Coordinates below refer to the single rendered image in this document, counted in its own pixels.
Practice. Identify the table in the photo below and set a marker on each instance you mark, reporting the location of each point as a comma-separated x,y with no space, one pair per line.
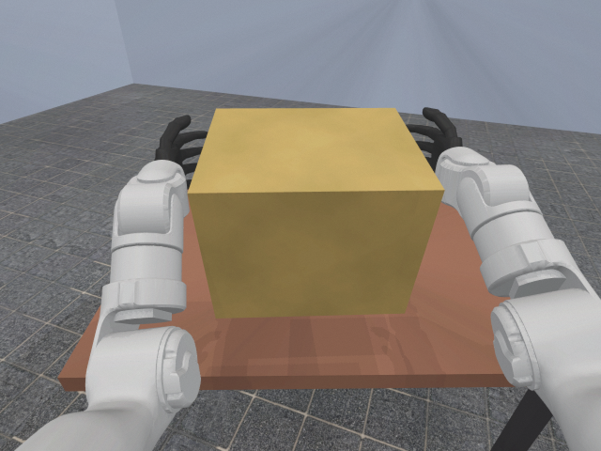
444,339

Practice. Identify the left robot upper arm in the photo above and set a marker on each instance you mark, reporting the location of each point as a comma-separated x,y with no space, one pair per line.
137,381

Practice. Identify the right robot upper arm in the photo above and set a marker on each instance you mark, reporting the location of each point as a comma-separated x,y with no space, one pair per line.
551,343

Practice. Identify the left robot forearm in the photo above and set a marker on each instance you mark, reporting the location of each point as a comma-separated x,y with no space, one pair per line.
147,245

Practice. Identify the right robot forearm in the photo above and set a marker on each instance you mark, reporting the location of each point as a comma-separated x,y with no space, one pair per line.
519,254

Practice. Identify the robot right hand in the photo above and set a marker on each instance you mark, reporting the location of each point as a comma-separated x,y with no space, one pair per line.
444,138

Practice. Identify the robot left hand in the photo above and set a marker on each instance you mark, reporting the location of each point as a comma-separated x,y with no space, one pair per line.
171,142

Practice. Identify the carton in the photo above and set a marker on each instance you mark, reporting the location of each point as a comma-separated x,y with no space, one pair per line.
311,211

